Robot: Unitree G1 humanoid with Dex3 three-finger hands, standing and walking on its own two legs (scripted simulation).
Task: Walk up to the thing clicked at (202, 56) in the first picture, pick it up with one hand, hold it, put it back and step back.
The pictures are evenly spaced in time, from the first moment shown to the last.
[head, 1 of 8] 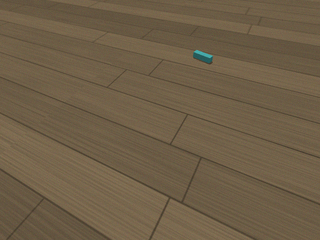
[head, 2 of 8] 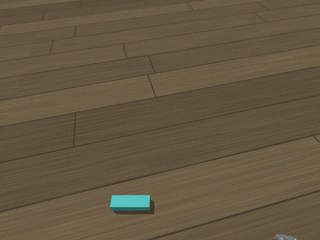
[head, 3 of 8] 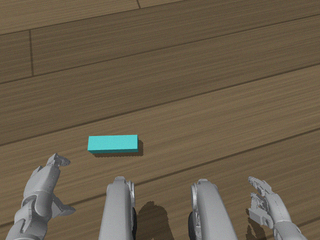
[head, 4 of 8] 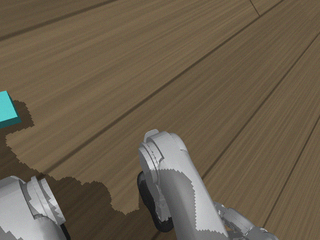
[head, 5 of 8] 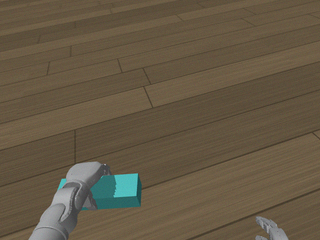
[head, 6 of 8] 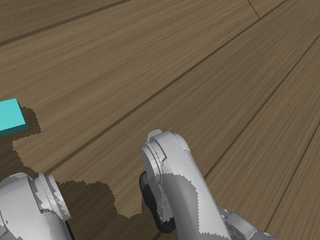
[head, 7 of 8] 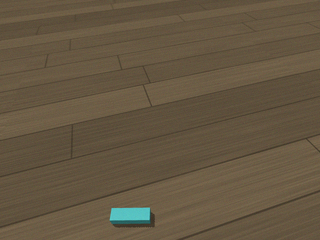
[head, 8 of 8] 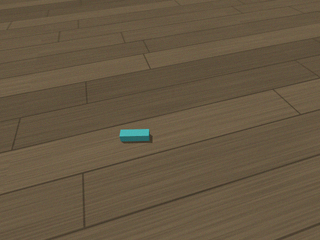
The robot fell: no
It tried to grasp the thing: yes
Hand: left
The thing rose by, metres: 0.67
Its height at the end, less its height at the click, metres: +0.00
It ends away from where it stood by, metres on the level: 0.02
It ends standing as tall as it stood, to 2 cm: yes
